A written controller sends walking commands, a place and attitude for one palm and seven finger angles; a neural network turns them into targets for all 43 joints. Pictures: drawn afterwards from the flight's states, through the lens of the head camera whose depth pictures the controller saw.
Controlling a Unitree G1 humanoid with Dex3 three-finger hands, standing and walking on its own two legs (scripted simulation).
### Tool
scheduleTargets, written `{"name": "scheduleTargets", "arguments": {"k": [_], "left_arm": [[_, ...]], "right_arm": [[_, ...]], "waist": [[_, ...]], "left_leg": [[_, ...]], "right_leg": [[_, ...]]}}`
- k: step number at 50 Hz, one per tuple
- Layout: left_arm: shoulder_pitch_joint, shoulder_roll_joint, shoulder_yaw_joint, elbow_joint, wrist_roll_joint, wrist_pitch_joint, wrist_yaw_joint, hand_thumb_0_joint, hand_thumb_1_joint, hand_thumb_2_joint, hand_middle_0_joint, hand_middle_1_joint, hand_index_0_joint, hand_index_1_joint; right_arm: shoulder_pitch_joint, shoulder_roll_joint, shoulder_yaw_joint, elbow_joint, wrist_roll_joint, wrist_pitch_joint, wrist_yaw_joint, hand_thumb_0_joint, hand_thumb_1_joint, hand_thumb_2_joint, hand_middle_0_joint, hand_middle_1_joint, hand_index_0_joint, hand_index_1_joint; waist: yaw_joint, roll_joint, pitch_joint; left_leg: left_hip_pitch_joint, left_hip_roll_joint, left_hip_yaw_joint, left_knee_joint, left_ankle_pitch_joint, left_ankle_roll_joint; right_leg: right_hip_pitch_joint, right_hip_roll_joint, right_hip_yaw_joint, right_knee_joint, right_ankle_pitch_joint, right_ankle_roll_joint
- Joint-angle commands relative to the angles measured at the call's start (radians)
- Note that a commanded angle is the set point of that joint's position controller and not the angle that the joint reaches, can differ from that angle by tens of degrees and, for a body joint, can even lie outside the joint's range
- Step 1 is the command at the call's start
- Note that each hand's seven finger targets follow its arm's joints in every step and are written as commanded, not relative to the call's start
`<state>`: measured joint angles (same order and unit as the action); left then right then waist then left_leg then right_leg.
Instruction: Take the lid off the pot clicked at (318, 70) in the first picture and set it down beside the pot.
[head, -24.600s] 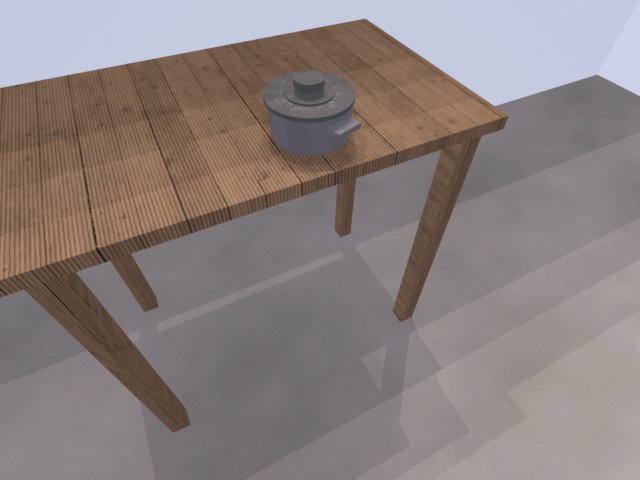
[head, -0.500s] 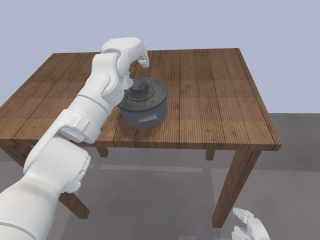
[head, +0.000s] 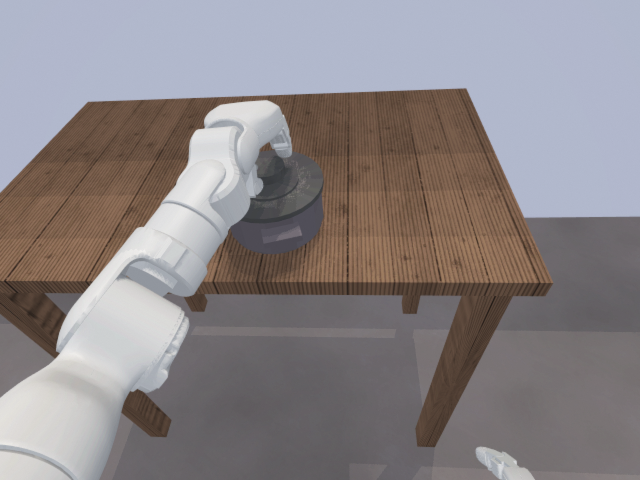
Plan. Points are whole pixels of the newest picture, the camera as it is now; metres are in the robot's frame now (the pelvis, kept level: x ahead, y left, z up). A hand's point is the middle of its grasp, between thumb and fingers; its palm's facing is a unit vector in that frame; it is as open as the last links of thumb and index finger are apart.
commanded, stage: lower the open fingers around the knob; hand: left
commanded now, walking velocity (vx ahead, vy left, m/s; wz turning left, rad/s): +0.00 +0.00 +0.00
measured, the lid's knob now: (266, 169) +0.49 +0.08 +0.16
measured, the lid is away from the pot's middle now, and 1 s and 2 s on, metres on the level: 0.00 0.00 0.00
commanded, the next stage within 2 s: close the fingers and squeeze the knob in 0.24 s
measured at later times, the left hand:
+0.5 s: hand (255, 174) +0.45 +0.08 +0.18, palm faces -0.24 -0.06 -0.97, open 9.8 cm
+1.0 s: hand (255, 174) +0.45 +0.08 +0.17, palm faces -0.23 -0.07 -0.97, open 8.4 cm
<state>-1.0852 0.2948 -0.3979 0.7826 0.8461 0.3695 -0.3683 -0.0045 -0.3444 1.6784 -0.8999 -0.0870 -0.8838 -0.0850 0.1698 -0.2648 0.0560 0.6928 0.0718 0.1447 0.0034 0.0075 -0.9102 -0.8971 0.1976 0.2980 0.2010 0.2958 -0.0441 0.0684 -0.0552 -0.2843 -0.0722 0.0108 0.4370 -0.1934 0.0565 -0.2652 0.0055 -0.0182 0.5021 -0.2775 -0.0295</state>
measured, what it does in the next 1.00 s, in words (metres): stands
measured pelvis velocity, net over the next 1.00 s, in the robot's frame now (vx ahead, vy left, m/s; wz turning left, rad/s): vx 0.01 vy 0.01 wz -0.01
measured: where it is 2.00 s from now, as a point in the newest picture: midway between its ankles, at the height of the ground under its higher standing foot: outside the picture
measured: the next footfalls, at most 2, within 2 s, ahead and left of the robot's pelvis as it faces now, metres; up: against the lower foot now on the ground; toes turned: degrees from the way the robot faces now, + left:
none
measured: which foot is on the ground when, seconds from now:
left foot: down 0.00-1.00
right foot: down 0.00-1.00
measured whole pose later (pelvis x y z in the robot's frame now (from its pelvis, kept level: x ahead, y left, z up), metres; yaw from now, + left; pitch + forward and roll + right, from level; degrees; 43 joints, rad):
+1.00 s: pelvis +0.01 +0.01 +0.00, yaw -1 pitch +3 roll +1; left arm -1.01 0.30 -0.39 0.71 0.84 0.37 -0.35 0.00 0.07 1.15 -0.72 -0.74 -0.66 -0.70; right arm 0.14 -0.26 0.05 0.68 0.07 0.16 0.01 0.01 -0.91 -0.90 0.20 0.30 0.20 0.30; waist -0.05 0.07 -0.06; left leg -0.27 -0.07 0.02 0.43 -0.20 0.06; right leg -0.26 0.00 0.00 0.49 -0.28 -0.02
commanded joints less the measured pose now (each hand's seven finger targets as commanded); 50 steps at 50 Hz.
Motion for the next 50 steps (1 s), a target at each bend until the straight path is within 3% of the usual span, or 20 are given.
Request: {"name": "scheduleTargets", "arguments": {"k": [1, 3, 5, 6, 7, 8, 10, 11, 12, 17, 18, 21, 24, 30, 33, 36, 39, 43, 46, 50], "left_arm": [[-0.442, 0.158, 0.079, -0.126, 0.019, -0.006, 0.017, 0.0, -0.353, 1.679, -0.89, -0.081, -0.89, -0.081], [-0.48, 0.119, 0.04, -0.205, 0.017, -0.011, 0.018, 0.0, -0.353, 1.679, -0.89, -0.081, -0.89, -0.081], [-0.506, 0.191, 0.1, -0.275, 0.01, -0.024, 0.028, 0.0, -0.353, 1.679, -0.89, -0.081, -0.89, -0.081], [-0.541, 0.269, 0.153, -0.281, 0.033, -0.024, 0.035, 0.0, -0.353, 1.679, -0.89, -0.081, -0.89, -0.081], [-0.516, 0.221, 0.116, -0.212, 0.032, -0.013, 0.032, 0.0, -0.353, 1.679, -0.89, -0.081, -0.89, -0.081], [-0.475, 0.241, 0.147, -0.177, 0.022, -0.005, 0.034, 0.0, -0.353, 1.679, -0.89, -0.081, -0.89, -0.081], [-0.398, 0.168, 0.106, -0.139, -0.009, -0.001, 0.028, 0.0, -0.353, 1.679, -0.89, -0.081, -0.89, -0.081], [-0.429, 0.178, 0.106, -0.153, 0.007, -0.001, 0.026, 0.0, -0.353, 1.679, -0.89, -0.081, -0.89, -0.081], [-0.436, 0.151, 0.079, -0.185, 0.0, -0.002, 0.022, 0.0, -0.353, 1.679, -0.89, -0.081, -0.89, -0.081], [-0.456, 0.195, 0.106, -0.181, 0.023, 0.003, 0.033, 0.0, -0.353, 1.679, -0.89, -0.081, -0.89, -0.081], [-0.472, 0.213, 0.115, -0.198, 0.026, 0.003, 0.036, 0.0, -0.22, 1.293, -0.832, -0.081, -0.832, -0.081], [-0.463, 0.211, 0.118, -0.246, 0.028, -0.007, 0.04, 0.0, -0.187, 1.284, -0.853, -0.081, -0.853, -0.081], [-0.453, 0.191, 0.1, -0.234, 0.022, 0.006, 0.037, 0.0, -0.153, 1.272, -0.769, -0.313, -0.769, -0.313], [-0.448, 0.182, 0.097, -0.247, 0.0, 0.005, 0.039, 0.0, -0.082, 1.241, -0.717, -0.527, -0.717, -0.527], [-0.467, 0.221, 0.123, -0.245, 0.024, 0.008, 0.043, 0.0, -0.045, 1.221, -0.708, -0.599, -0.708, -0.599], [-0.457, 0.185, 0.096, -0.248, 0.023, 0.006, 0.041, 0.0, -0.008, 1.199, -0.704, -0.659, -0.704, -0.659], [-0.437, 0.241, 0.142, -0.206, 0.026, 0.013, 0.046, 0.0, 0.03, 1.174, -0.705, -0.711, -0.705, -0.711], [-0.466, 0.191, 0.096, -0.245, 0.024, 0.007, 0.045, 0.0, 0.082, 1.136, -0.711, -0.769, -0.711, -0.769], [-0.445, 0.244, 0.143, -0.245, 0.033, 0.004, 0.05, 0.0, 0.123, 1.104, -0.719, -0.806, -0.719, -0.806], [-0.433, 0.166, 0.089, -0.241, 0.005, 0.007, 0.047, 0.0, 0.178, 1.057, -0.733, -0.849, -0.733, -0.849]], "right_arm": [[-0.117, -0.1, -0.038, -0.159, -0.003, -0.039, -0.004, 0.0, -0.9, -0.9, 0.2, 0.3, 0.2, 0.3], [-0.131, -0.092, -0.045, -0.172, -0.003, -0.041, 0.003, 0.0, -0.9, -0.9, 0.2, 0.3, 0.2, 0.3], [-0.117, -0.1, -0.056, -0.177, -0.009, -0.048, 0.006, 0.0, -0.9, -0.9, 0.2, 0.3, 0.2, 0.3], [-0.116, -0.099, -0.051, -0.167, -0.012, -0.051, 0.007, 0.0, -0.9, -0.9, 0.2, 0.3, 0.2, 0.3], [-0.117, -0.094, -0.05, -0.157, -0.01, -0.051, 0.005, 0.0, -0.9, -0.9, 0.2, 0.3, 0.2, 0.3], [-0.109, -0.098, -0.048, -0.15, -0.006, -0.047, 0.005, 0.0, -0.9, -0.9, 0.2, 0.3, 0.2, 0.3], [-0.109, -0.106, -0.052, -0.154, -0.002, -0.042, 0.006, 0.0, -0.9, -0.9, 0.2, 0.3, 0.2, 0.3], [-0.119, -0.102, -0.048, -0.149, -0.001, -0.041, 0.006, 0.0, -0.9, -0.9, 0.2, 0.3, 0.2, 0.3], [-0.13, -0.101, -0.048, -0.159, -0.001, -0.043, 0.007, 0.0, -0.9, -0.9, 0.2, 0.3, 0.2, 0.3], [-0.13, -0.099, -0.044, -0.151, -0.005, -0.035, 0.005, 0.0, -0.9, -0.9, 0.2, 0.3, 0.2, 0.3], [-0.134, -0.099, -0.042, -0.151, -0.003, -0.034, 0.004, 0.0, -0.9, -0.9, 0.2, 0.3, 0.2, 0.3], [-0.144, -0.09, -0.047, -0.164, -0.008, -0.039, 0.008, 0.0, -0.9, -0.9, 0.2, 0.3, 0.2, 0.3], [-0.155, -0.092, -0.042, -0.162, -0.003, -0.03, 0.01, 0.0, -0.9, -0.9, 0.2, 0.3, 0.2, 0.3], [-0.16, -0.099, -0.046, -0.163, -0.003, -0.022, 0.009, 0.0, -0.9, -0.9, 0.2, 0.3, 0.2, 0.3], [-0.163, -0.09, -0.038, -0.162, -0.006, -0.026, 0.003, 0.0, -0.9, -0.9, 0.2, 0.3, 0.2, 0.3], [-0.163, -0.084, -0.04, -0.164, -0.006, -0.027, 0.008, 0.0, -0.9, -0.9, 0.2, 0.3, 0.2, 0.3], [-0.162, -0.091, -0.035, -0.158, -0.007, -0.026, 0.001, 0.0, -0.9, -0.9, 0.2, 0.3, 0.2, 0.3], [-0.162, -0.089, -0.039, -0.163, -0.003, -0.026, 0.001, 0.0, -0.9, -0.9, 0.2, 0.3, 0.2, 0.3], [-0.155, -0.092, -0.038, -0.164, -0.008, -0.027, 0.003, 0.0, -0.9, -0.9, 0.2, 0.3, 0.2, 0.3], [-0.152, -0.1, -0.045, -0.163, -0.003, -0.021, 0.005, 0.0, -0.9, -0.9, 0.2, 0.3, 0.2, 0.3]], "waist": [[0.008, -0.147, -0.307], [0.002, -0.108, -0.363], [0.005, -0.09, -0.429], [0.014, -0.092, -0.458], [0.006, -0.134, -0.416], [0.013, -0.169, -0.376], [0.007, -0.179, -0.294], [0.008, -0.194, -0.29], [0.009, -0.178, -0.302], [0.011, -0.146, -0.327], [0.013, -0.14, -0.337], [0.019, -0.132, -0.4], [0.018, -0.137, -0.366], [0.007, -0.131, -0.332], [0.021, -0.139, -0.37], [0.019, -0.138, -0.378], [0.027, -0.152, -0.355], [0.017, -0.127, -0.368], [0.028, -0.119, -0.396], [0.01, -0.124, -0.35]], "left_leg": [[0.125, 0.006, -0.019, -0.036, 0.142, 0.018], [0.182, 0.007, -0.025, -0.016, 0.215, 0.021], [0.212, 0.009, -0.037, -0.003, 0.274, 0.026], [0.21, 0.007, -0.037, -0.007, 0.277, 0.024], [0.186, 0.003, -0.027, -0.005, 0.264, 0.028], [0.154, 0.006, -0.024, -0.016, 0.244, 0.026], [0.13, 0.006, -0.02, -0.027, 0.216, 0.025], [0.136, 0.01, -0.017, -0.033, 0.209, 0.022], [0.147, 0.006, -0.02, -0.03, 0.224, 0.024], [0.164, 0.006, -0.023, -0.022, 0.229, 0.022], [0.165, 0.007, -0.023, -0.023, 0.231, 0.021], [0.194, 0.007, -0.025, -0.01, 0.273, 0.022], [0.178, 0.009, -0.023, -0.017, 0.256, 0.017], [0.175, 0.011, -0.03, -0.016, 0.253, 0.018], [0.181, 0.008, -0.025, -0.017, 0.257, 0.019], [0.19, 0.011, -0.03, -0.015, 0.274, 0.016], [0.16, 0.008, -0.025, -0.02, 0.243, 0.016], [0.178, 0.011, -0.024, -0.02, 0.244, 0.017], [0.181, 0.013, -0.03, -0.018, 0.272, 0.014], [0.182, 0.016, -0.033, -0.017, 0.28, 0.016]], "right_leg": [[0.087, 0.001, 0.012, -0.054, 0.284, -0.009], [0.091, 0.005, 0.011, -0.046, 0.338, -0.014], [0.129, 0.004, 0.016, -0.046, 0.387, -0.019], [0.155, 0.006, 0.026, -0.038, 0.405, -0.017], [0.144, 0.009, 0.024, -0.039, 0.412, -0.014], [0.143, 0.007, 0.021, -0.044, 0.405, -0.01], [0.107, 0.005, 0.007, -0.06, 0.378, -0.011], [0.1, 0.005, 0.008, -0.057, 0.365, -0.008], [0.104, 0.005, 0.011, -0.054, 0.377, -0.009], [0.104, 0.007, 0.013, -0.053, 0.368, -0.013], [0.107, 0.007, 0.014, -0.048, 0.369, -0.014], [0.134, 0.003, 0.02, -0.039, 0.4, -0.015], [0.116, 0.004, 0.013, -0.041, 0.382, -0.013], [0.097, 0.002, 0.007, -0.052, 0.374, -0.019], [0.123, 0.005, 0.016, -0.044, 0.386, -0.015], [0.121, 0.005, 0.013, -0.041, 0.388, -0.016], [0.13, 0.005, 0.016, -0.044, 0.376, -0.014], [0.115, 0.005, 0.015, -0.046, 0.367, -0.014], [0.137, 0.005, 0.016, -0.037, 0.381, -0.018], [0.1, 0.007, 0.004, -0.05, 0.373, -0.02]]}}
